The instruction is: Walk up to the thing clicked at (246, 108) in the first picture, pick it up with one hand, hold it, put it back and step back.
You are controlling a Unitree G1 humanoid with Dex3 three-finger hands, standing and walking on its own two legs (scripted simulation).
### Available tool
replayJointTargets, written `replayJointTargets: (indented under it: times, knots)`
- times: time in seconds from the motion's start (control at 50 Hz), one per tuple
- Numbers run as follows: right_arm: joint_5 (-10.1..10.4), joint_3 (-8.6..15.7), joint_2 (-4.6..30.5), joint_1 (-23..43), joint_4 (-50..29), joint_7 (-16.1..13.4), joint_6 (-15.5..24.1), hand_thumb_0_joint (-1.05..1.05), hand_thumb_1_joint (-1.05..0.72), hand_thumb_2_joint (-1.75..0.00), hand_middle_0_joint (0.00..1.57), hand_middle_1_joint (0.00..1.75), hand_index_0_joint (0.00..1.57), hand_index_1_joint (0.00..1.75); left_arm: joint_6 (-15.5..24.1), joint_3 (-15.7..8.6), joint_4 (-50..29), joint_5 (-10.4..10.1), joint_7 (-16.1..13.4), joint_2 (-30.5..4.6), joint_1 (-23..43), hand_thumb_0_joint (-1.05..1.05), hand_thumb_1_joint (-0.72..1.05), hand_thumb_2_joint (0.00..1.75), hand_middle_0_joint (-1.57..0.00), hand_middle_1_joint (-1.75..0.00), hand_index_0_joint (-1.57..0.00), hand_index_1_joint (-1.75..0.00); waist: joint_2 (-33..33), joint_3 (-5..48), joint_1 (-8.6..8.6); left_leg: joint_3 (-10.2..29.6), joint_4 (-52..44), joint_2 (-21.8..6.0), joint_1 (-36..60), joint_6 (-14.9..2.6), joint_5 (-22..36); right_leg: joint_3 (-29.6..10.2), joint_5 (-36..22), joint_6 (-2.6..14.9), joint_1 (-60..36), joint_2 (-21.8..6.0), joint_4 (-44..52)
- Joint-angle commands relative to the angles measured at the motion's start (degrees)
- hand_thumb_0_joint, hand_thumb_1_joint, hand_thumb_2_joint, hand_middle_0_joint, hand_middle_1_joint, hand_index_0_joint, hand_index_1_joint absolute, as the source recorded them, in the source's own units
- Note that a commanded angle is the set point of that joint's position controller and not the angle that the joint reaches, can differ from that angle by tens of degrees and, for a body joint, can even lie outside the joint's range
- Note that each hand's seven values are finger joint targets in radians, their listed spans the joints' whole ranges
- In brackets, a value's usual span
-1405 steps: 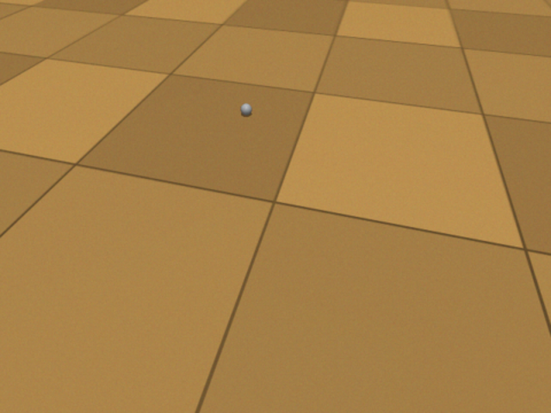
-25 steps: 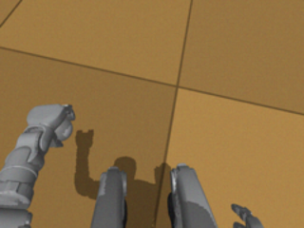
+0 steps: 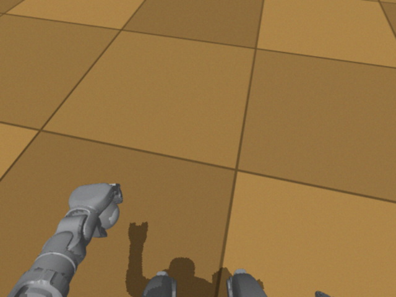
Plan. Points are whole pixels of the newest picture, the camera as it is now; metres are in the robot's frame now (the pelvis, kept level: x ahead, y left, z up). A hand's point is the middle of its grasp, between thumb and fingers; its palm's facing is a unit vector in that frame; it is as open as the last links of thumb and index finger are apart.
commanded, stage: lift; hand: left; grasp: from above
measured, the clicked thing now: (102, 213) +0.34 +0.24 -0.11
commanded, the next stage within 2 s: hold in 0.32 s
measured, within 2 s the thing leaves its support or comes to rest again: neither
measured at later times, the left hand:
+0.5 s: hand (94, 196) +0.35 +0.23 -0.01, palm faces -0.47 -0.09 -0.88, open 9.9 cm
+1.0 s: hand (87, 189) +0.34 +0.23 +0.03, palm faces -0.47 -0.06 -0.88, open 9.9 cm
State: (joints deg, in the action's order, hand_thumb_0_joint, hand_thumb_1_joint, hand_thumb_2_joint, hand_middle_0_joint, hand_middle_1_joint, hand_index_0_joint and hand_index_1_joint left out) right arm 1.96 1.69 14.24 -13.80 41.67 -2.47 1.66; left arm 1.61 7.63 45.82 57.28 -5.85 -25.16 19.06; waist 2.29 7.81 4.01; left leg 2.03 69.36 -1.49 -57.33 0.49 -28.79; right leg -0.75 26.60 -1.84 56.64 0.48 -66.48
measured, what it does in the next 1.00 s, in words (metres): rises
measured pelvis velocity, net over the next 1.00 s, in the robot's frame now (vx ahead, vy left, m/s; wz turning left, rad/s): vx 0.04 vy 0.01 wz -0.01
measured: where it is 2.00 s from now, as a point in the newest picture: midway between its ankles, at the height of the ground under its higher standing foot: outside the picture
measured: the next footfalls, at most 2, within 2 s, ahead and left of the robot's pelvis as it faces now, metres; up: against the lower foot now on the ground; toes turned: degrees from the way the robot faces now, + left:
none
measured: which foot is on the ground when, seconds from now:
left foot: down 0.00-1.00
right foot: down 0.00-1.00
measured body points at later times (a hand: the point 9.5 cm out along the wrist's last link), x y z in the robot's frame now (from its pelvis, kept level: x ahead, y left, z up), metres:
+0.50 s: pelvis +0.04 +0.00 +0.07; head +0.08 +0.00 +0.51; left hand +0.37 +0.23 +0.04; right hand +0.12 -0.27 -0.06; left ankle +0.04 +0.12 -0.64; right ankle +0.05 -0.14 -0.64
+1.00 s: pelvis +0.04 +0.01 +0.08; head +0.06 -0.01 +0.53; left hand +0.36 +0.23 +0.08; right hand +0.15 -0.26 -0.03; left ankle +0.04 +0.12 -0.64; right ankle +0.05 -0.14 -0.64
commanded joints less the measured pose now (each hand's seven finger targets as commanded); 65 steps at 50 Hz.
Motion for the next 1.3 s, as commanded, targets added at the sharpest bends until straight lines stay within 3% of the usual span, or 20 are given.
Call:
replayJointTargets:
  times: [0.0,0.04,0.18,0.24,0.26,0.3,0.52,0.62,0.64,0.76,0.94,1.0,1.28]
  knots:
    - [0.08,2.84,8.49,-3.1,-3.93,-0.71,1.77,0.0,-0.9,-0.9,0.2,0.3,0.2,0.3,-1.08,-4.3,-9.74,0.82,-4.75,-11.81,19.34,0.0,0.63,0.93,-0.9,-1.01,-0.95,-0.96,2.29,19.07,0.3,-0.86,-15.34,1.76,18.83,-0.78,10.95,0.95,-9.83,2.62,-14.79,1.85,14.56]
    - [-0.06,2.98,8.66,-3.32,-3.62,-0.63,1.66,0.0,-0.9,-0.9,0.2,0.3,0.2,0.3,-1.76,-5.16,-10.13,0.48,-5.09,-13.04,20.08,0.0,0.62,0.94,-0.88,-1.02,-0.93,-0.97,3.28,18.78,-0.32,-0.92,-17.25,1.79,20.87,-0.62,12.74,0.9,-11.34,2.58,-16.89,1.8,16.1]
    - [-0.07,3.06,8.17,-2.3,-4.42,-0.41,1.32,0.0,-0.9,-0.9,0.2,0.3,0.2,0.3,-2.64,-4.15,-8.59,-0.31,-4.4,-11.19,16.37,0.0,0.55,0.92,-0.86,-0.97,-0.9,-0.93,1.37,15.81,-1.52,-1.36,-22.45,2.23,25.89,-0.64,16.23,0.41,-14.66,2.2,-23.47,1.43,21.8]
    - [-0.02,3.25,8.32,-2.73,-4.49,-0.27,1.01,0.0,-0.9,-0.9,0.2,0.3,0.2,0.3,-2.73,-2.83,-8.51,-0.43,-3.59,-9.66,15.73,0.0,0.54,0.93,-0.86,-0.97,-0.89,-0.94,-0.33,15.82,-0.86,-1.71,-23.65,2.26,28.67,-0.74,19.78,0.26,-18.41,1.9,-26.34,1.37,23.65]
    - [0.01,3.42,8.45,-2.85,-4.45,-0.29,0.92,0.0,-0.9,-0.9,0.2,0.3,0.2,0.3,-2.65,-3.58,-9.81,-0.55,-3.57,-10.58,17.2,0.0,0.53,0.95,-0.85,-0.98,-0.88,-0.94,0.3,16.05,-0.95,-1.58,-24.24,2.18,29.66,-0.61,20.29,0.16,-18.57,2.01,-26.18,1.38,24.08]
    - [-0.09,3.39,8.21,-2.87,-4.49,-0.22,0.85,0.0,-0.9,-0.9,0.2,0.3,0.2,0.3,-2.78,-2.82,-9.46,-0.71,-3.48,-9.19,16.41,0.0,0.53,0.97,-0.84,-0.99,-0.88,-0.96,0.74,14.86,-0.86,-1.71,-25.75,2.13,31.08,-0.47,20.46,0.36,-18.37,2.16,-27.13,1.43,25.43]
    - [0.05,3.89,8.7,-1.58,-4.6,-0.05,0.27,0.0,-0.9,-0.9,0.2,0.3,0.2,0.3,-2.27,-2.84,-11.37,0.6,-2.39,-10.21,18.1,0.0,0.54,0.94,-0.85,-0.98,-0.9,-0.94,0.89,13.43,-1.09,-2.42,-30.43,2.38,37.07,-0.27,24.9,0.29,-22.17,2.16,-31.91,1.32,29.68]
    - [0.11,3.99,8.71,-1.03,-5.22,0.28,-0.01,0.0,-0.9,-0.9,0.2,0.3,0.2,0.3,-2.24,-2.0,-11.51,0.76,-1.44,-8.79,16.21,0.0,0.54,0.95,-0.85,-0.98,-0.89,-0.94,0.78,12.7,-1.86,-2.28,-32.16,2.24,39.42,-0.03,27.78,0.81,-23.82,2.36,-33.38,1.57,30.57]
    - [0.18,4.04,8.87,-0.83,-5.52,0.37,-0.12,0.0,-0.9,-0.9,0.2,0.3,0.2,0.3,-2.19,-1.77,-11.89,0.63,-1.23,-8.66,16.86,0.0,0.55,0.94,-0.86,-0.98,-0.9,-0.93,-0.11,12.38,-1.4,-2.22,-32.35,2.33,39.29,-0.18,27.51,0.64,-23.95,2.22,-33.94,1.55,30.98]
    - [0.32,4.05,8.92,0.49,-6.73,0.56,-0.58,0.0,-0.9,-0.9,0.2,0.3,0.2,0.3,-1.92,-2.29,-14.72,0.48,0.22,-9.65,16.98,0.0,0.55,0.97,-0.86,-0.97,-0.9,-0.93,1.6,11.85,-2.61,-2.39,-34.31,2.29,40.9,0.07,26.79,0.75,-22.69,2.43,-35.21,1.66,32.31]
    - [0.53,4.07,9.14,1.62,-8.01,0.47,-1.19,0.0,-0.9,-0.9,0.2,0.3,0.2,0.3,-1.77,-2.22,-17.51,0.34,2.06,-9.79,16.76,0.0,0.55,0.97,-0.86,-0.98,-0.9,-0.94,0.35,11.31,-2.39,-2.59,-35.83,2.06,42.61,-0.23,28.02,0.67,-23.93,2.36,-36.83,1.75,33.5]
    - [0.73,3.8,8.77,2.16,-8.57,0.46,-1.37,0.0,-0.9,-0.9,0.2,0.3,0.2,0.3,-1.92,-2.61,-17.29,0.18,2.44,-9.54,14.36,0.0,0.55,1.0,-0.87,-0.98,-0.91,-0.95,-0.84,10.16,-3.15,-3.04,-36.55,2.54,41.8,-0.67,26.68,0.25,-23.37,2.17,-38.14,1.4,34.55]
    - [1.01,3.38,8.8,4.37,-9.84,0.21,-1.48,0.0,-0.9,-0.9,0.2,0.3,0.2,0.3,-1.34,-2.93,-20.38,0.01,3.89,-10.26,15.53,0.0,0.56,0.99,-0.85,-1.03,-0.9,-0.98,-0.07,8.72,-3.58,-3.12,-39.84,2.44,43.73,-0.75,22.53,0.11,-19.12,2.31,-39.09,1.31,37.22]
